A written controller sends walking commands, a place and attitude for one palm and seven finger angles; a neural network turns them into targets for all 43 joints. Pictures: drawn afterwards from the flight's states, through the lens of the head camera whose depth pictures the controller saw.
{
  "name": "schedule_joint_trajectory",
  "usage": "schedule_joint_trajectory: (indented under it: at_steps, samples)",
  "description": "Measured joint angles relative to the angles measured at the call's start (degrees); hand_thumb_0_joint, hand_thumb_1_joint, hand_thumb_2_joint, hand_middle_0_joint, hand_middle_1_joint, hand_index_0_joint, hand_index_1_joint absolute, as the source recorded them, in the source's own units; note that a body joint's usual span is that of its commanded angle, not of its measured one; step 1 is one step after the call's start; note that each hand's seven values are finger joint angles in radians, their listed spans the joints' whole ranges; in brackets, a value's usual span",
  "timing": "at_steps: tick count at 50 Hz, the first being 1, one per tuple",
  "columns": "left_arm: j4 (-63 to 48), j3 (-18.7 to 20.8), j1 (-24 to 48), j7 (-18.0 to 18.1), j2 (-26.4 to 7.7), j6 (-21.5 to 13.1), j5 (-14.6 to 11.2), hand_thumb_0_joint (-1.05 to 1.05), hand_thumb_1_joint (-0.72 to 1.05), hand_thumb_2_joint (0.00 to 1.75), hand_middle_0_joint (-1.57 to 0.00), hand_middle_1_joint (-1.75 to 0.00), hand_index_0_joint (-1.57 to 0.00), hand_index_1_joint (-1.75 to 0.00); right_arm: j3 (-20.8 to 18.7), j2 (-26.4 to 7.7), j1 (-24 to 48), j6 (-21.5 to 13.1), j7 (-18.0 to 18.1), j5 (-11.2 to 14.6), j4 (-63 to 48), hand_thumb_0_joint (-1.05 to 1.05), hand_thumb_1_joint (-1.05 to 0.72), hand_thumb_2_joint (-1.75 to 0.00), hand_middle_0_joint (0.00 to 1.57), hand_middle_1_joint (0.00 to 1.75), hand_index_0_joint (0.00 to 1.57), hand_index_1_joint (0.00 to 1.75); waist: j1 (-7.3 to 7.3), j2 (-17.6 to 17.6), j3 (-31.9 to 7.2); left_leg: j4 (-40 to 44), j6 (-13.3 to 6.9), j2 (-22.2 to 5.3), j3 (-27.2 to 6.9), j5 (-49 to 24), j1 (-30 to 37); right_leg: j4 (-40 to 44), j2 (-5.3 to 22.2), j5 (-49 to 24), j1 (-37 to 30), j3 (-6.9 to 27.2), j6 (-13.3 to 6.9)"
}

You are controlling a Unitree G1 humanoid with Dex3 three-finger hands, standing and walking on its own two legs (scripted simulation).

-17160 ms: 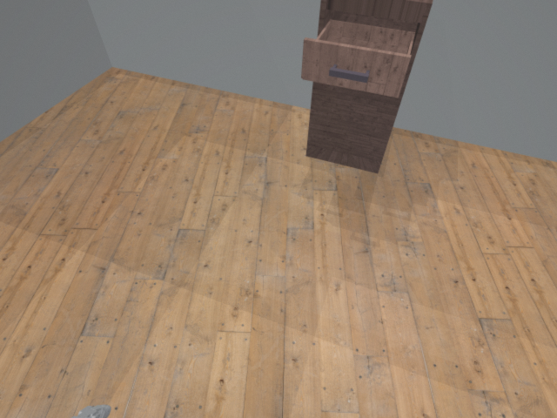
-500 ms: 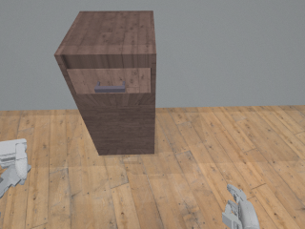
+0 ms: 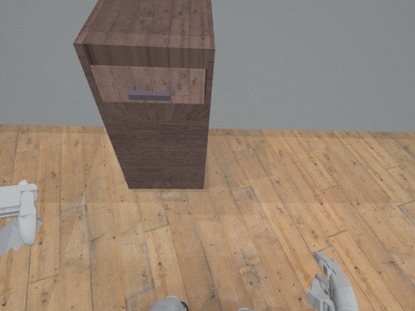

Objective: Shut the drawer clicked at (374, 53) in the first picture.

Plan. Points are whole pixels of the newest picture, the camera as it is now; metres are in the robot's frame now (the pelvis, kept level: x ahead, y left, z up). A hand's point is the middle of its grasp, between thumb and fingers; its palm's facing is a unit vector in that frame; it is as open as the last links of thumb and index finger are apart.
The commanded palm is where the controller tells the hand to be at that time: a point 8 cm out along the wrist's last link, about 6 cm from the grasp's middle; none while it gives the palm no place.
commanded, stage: step back with the hand held close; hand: left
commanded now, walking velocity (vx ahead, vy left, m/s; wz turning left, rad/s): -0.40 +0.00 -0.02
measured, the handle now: (150, 92) +0.75 +0.21 -0.07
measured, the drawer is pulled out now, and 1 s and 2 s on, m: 0.00 0.00 0.00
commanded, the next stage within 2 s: stop stepping back and stand still in 0.28 s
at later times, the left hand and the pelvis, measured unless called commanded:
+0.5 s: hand (21, 277) +0.14 +0.21 +0.18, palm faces +0.22 -0.87 -0.45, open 3.3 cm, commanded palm +0.07 +0.27 +0.19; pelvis -0.08 +0.00 +0.00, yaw -3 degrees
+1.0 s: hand out of the picture +0.10 +0.22 +0.18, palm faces +0.28 -0.85 -0.44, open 3.3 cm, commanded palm +0.05 +0.27 +0.19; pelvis -0.10 +0.00 +0.01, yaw -5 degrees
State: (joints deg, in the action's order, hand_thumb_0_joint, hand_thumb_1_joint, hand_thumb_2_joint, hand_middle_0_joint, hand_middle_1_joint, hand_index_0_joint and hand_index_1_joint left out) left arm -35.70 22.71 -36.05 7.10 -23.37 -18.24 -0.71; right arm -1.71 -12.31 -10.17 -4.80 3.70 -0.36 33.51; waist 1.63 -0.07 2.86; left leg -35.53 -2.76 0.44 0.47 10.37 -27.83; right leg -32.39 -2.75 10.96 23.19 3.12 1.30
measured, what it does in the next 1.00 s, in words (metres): steps on the spot: right foot, then left foot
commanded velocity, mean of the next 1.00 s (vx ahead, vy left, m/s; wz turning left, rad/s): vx -0.11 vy -0.01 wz -0.01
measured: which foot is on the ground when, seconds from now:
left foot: down 0.00-0.54, up 0.56-0.62, down 0.64-1.00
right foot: down 0.00-0.08, up 0.10-0.30, down 0.32-1.00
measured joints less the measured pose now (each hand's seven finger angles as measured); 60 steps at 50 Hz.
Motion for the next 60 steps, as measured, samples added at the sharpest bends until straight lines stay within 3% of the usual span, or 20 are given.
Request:
schedule_joint_trajectory:
  at_steps: [4, 10, 13, 16, 17, 20, 25, 27, 29, 31, 34, 36, 40, 44, 47, 49, 53, 58, 60]
  samples:
    - [-0.46, 1.09, -0.49, 0.43, -1.22, -0.71, 0.04, 0.01, 0.89, 0.9, -1.4, -1.6, -1.41, -1.59, 0.07, 0.09, -0.19, -0.16, 0.4, -0.09, -0.57, 0.01, -0.9, -0.89, 0.21, 0.3, 0.21, 0.3, 0.15, -0.11, -0.62, 0.18, -0.63, 0.16, -0.03, -0.46, -0.82, 0.23, 0.12, -0.4, 0.69, -0.05, 0.23]
    - [1.65, 2.88, 1.35, 0.34, -1.02, -0.26, 0.43, 0.01, 0.89, 0.9, -1.4, -1.6, -1.41, -1.59, 0.34, 1.56, -1.81, -2.0, 0.55, -0.69, 0.4, 0.01, -0.9, -0.9, 0.21, 0.3, 0.2, 0.3, -0.16, 1.54, -2.92, 3.74, -1.31, -1.55, -0.81, -5.05, -1.63, -14.85, -3.24, 10.7, -2.39, -0.94, -0.09]
    - [1.35, 2.51, 0.21, 0.73, 0.39, 0.1, -1.07, 0.01, 0.89, 0.9, -1.4, -1.6, -1.41, -1.6, 1.11, 2.7, -1.46, -2.8, -0.27, -1.35, 1.72, 0.01, -0.9, -0.89, 0.21, 0.3, 0.21, 0.3, -1.89, 0.56, -4.96, 8.11, -0.11, -2.22, 0.57, -8.53, -2.23, -7.43, -2.11, 16.02, -8.99, -2.78, -1.45]
    - [0.54, 1.83, 0.09, 0.67, 0.87, -0.41, -1.66, 0.01, 0.89, 0.9, -1.4, -1.6, -1.41, -1.6, 2.0, 3.56, 0.86, -2.96, -0.93, -1.94, 2.25, 0.01, -0.9, -0.89, 0.21, 0.3, 0.21, 0.3, -4.15, -1.62, -4.74, 9.15, 0.5, -2.86, 4.19, -10.47, -4.08, 6.22, 0.36, 11.64, -14.35, -1.16, -3.1]
    - [1.1, 0.54, 1.31, 0.36, 1.51, -0.58, -1.45, 0.01, 0.89, 0.9, -1.41, -1.6, -1.41, -1.6, 2.09, 3.25, 1.97, -2.66, -0.84, -2.01, 2.95, 0.01, -0.9, -0.89, 0.21, 0.3, 0.21, 0.3, -4.54, -0.45, -3.65, 8.54, 0.9, -3.94, 4.08, -10.32, -4.21, 6.14, -0.61, 11.39, -14.19, -0.84, -2.83]
    - [1.02, -2.39, 3.97, -0.29, 1.25, 0.19, -1.19, 0.02, 0.89, 0.9, -1.41, -1.6, -1.41, -1.6, 2.29, 3.03, 2.37, -1.96, -0.31, -1.04, 4.31, 0.01, -0.9, -0.89, 0.21, 0.3, 0.21, 0.3, -3.76, 0.66, -2.07, 8.61, 1.12, -3.86, 2.12, -10.79, -1.9, 4.78, -1.7, 11.07, -15.0, -0.48, -1.7]
    - [1.32, -0.99, 2.45, -1.38, -1.94, 1.74, -2.6, 0.01, 0.89, 0.9, -1.41, -1.6, -1.41, -1.6, 2.22, 2.79, 0.05, -0.41, 0.17, -0.24, 1.48, 0.01, -0.9, -0.89, 0.21, 0.3, 0.21, 0.3, 1.05, 0.06, -2.77, 10.54, 0.83, -2.61, 1.48, -11.51, -0.23, 2.49, -0.87, 12.16, -14.96, -1.4, -1.74]
    - [1.52, 0.14, -0.13, -1.49, -2.89, 2.99, -3.15, 0.01, 0.89, 0.9, -1.4, -1.6, -1.41, -1.59, 1.93, 2.21, -1.15, 0.18, 0.29, 0.0, 0.27, 0.01, -0.9, -0.89, 0.21, 0.3, 0.21, 0.3, 2.39, 0.43, -3.35, 9.63, 1.78, -2.18, 0.75, -7.35, -1.05, 3.37, -0.5, 12.4, -15.0, -2.41, -2.42]
    - [0.34, 1.26, -3.71, -1.18, -3.45, 4.07, -3.59, 0.01, 0.89, 0.9, -1.4, -1.6, -1.41, -1.59, 1.62, 1.33, -2.6, 0.53, 0.33, 0.01, 0.09, 0.01, -0.9, -0.89, 0.21, 0.3, 0.21, 0.3, 1.55, -0.03, -4.08, 4.01, 2.99, -1.72, 0.25, -0.93, -2.11, 3.77, 0.17, 10.51, -14.88, -2.21, -2.79]
    - [-0.83, 1.41, -6.26, -0.56, -2.89, 4.63, -3.29, 0.01, 0.89, 0.9, -1.4, -1.6, -1.41, -1.59, 1.27, 0.21, -4.63, 0.49, 0.58, 0.01, 1.16, 0.01, -0.9, -0.89, 0.21, 0.3, 0.21, 0.3, 0.16, -0.41, -5.59, -0.55, 3.12, -1.34, -0.17, 0.88, -0.03, 3.56, 0.26, 10.46, -15.17, -1.01, -1.84]
    - [0.21, -0.09, -3.2, 0.37, -0.74, 4.88, -2.27, 0.01, 0.89, 0.9, -1.41, -1.6, -1.41, -1.6, 0.59, -0.96, -6.48, -0.9, 1.87, 0.48, 3.57, 0.01, -0.9, -0.9, 0.21, 0.3, 0.2, 0.3, -0.43, -0.92, -6.19, 2.69, 1.31, -0.1, -0.72, -1.56, 3.75, 2.33, 1.13, 11.7, -15.4, -1.28, -0.32]
    - [2.96, -0.7, 0.38, 1.04, 0.92, 5.22, -1.72, 0.01, 0.89, 0.9, -1.41, -1.6, -1.41, -1.6, 0.87, -0.6, -5.83, -1.84, 2.36, 0.58, 4.69, 0.01, -0.9, -0.9, 0.2, 0.3, 0.2, 0.3, -1.08, -2.14, -5.25, 5.13, 0.39, 0.8, 0.29, -2.82, 4.99, 0.66, 2.03, 12.15, -14.3, -0.76, -0.44]
    - [4.38, -0.85, 2.71, 1.83, 1.78, 6.75, -0.9, 0.02, 0.89, 0.9, -1.41, -1.6, -1.41, -1.6, 2.37, 1.49, -4.09, -3.46, 1.92, 0.02, 3.36, 0.01, -0.9, -0.9, 0.2, 0.3, 0.2, 0.3, -0.22, -2.75, -3.65, 11.78, 0.65, 0.93, 1.04, -6.65, 7.32, 1.46, 1.22, 12.67, -12.3, -2.1, -1.19]
    - [1.63, -2.04, -0.71, 0.85, 0.43, 6.52, -0.89, 0.02, 0.89, 0.9, -1.4, -1.6, -1.41, -1.6, 3.36, 2.59, -3.48, -3.24, 0.58, -0.4, 1.18, 0.01, -0.9, -0.9, 0.2, 0.3, 0.2, 0.3, 1.43, -0.97, -3.3, 9.95, 1.69, 0.14, -0.23, -3.34, 6.06, 6.03, 0.18, 4.98, -13.52, -3.55, -2.84]
    - [-0.04, -2.25, -3.93, 0.47, -0.07, 5.92, -1.38, 0.02, 0.89, 0.9, -1.4, -1.6, -1.41, -1.6, 3.26, 2.35, -3.79, -2.01, 0.1, -0.3, 1.8, 0.01, -0.9, -0.89, 0.21, 0.3, 0.21, 0.3, 0.16, 0.1, -4.72, 2.87, 2.36, -0.68, -1.09, 0.82, 4.83, 6.6, -0.88, 5.19, -13.57, -3.07, -3.28]
    - [0.19, -2.31, -4.08, 0.63, 0.43, 5.66, -1.51, 0.01, 0.89, 0.9, -1.4, -1.6, -1.41, -1.6, 2.97, 1.56, -4.38, -1.62, 0.32, -0.03, 2.47, 0.01, -0.9, -0.89, 0.21, 0.3, 0.21, 0.3, -0.47, 1.17, -5.56, 4.13, 2.19, -1.42, -1.77, 0.31, 7.32, 5.97, -1.56, 5.85, -13.6, -3.25, -3.04]
    - [5.28, -2.36, 0.21, 0.96, 2.08, 6.09, -1.32, 0.01, 0.89, 0.9, -1.41, -1.6, -1.41, -1.6, 2.72, 1.07, -3.49, -1.33, 1.33, 0.26, 4.5, 0.01, -0.9, -0.89, 0.21, 0.3, 0.21, 0.3, -1.72, 0.0, -4.69, 6.75, 1.15, 0.26, -0.91, -0.6, 9.35, 5.31, 0.26, 6.29, -14.08, -2.69, -2.09]
    - [6.9, -2.63, 2.09, 1.12, 2.83, 7.19, -0.67, 0.02, 0.89, 0.9, -1.4, -1.6, -1.41, -1.6, 3.37, 1.39, -2.36, -2.43, 1.58, 0.11, 3.12, 0.01, -0.9, -0.89, 0.21, 0.3, 0.21, 0.3, -1.49, -0.75, -3.79, 11.0, 0.95, 1.09, -0.28, -3.26, 10.76, 6.17, 1.23, 5.47, -13.84, -2.18, -1.91]
    - [9.18, -4.14, 3.32, -0.05, 2.26, 6.02, 0.36, 0.01, 0.89, 0.9, -1.4, -1.6, -1.41, -1.6, 3.01, 0.95, -1.89, -3.78, 0.3, 0.1, 3.67, 0.01, -0.9, -0.9, 0.21, 0.3, 0.2, 0.3, -1.33, 0.06, -4.06, 10.5, 1.05, 0.86, -0.87, -3.51, 9.47, 6.75, 0.91, 4.92, -13.27, -2.79, -2.07]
